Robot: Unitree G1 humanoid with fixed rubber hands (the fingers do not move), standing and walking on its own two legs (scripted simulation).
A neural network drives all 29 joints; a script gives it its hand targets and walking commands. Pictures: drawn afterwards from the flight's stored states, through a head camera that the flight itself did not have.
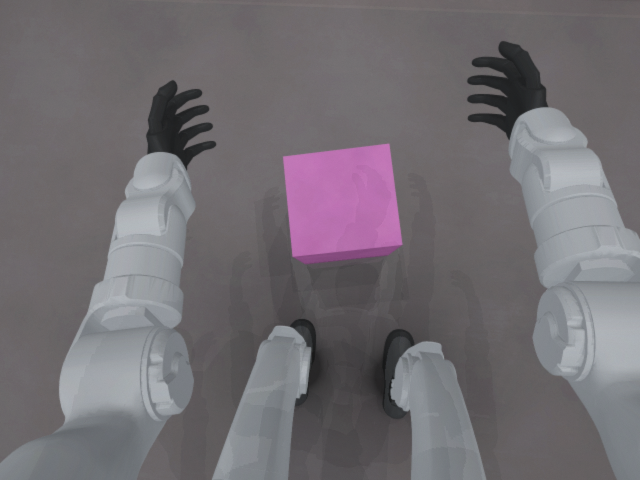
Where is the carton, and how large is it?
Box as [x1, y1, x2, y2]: [283, 144, 401, 263]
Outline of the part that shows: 388,144 283,156 292,256 304,263 313,263 387,255 401,245 400,229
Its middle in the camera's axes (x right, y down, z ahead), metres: +0.05 -0.07 +0.87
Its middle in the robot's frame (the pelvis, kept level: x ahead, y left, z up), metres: +0.50 +0.05 -0.52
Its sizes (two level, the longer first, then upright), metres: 0.210 0.200 0.250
